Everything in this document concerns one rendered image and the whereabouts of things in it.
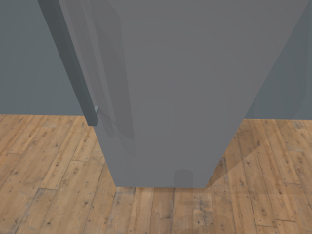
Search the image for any fridge door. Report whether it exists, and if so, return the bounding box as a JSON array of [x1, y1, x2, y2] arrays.
[[58, 0, 310, 188]]

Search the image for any handle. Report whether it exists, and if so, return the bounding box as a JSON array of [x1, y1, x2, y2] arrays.
[[37, 0, 98, 127]]

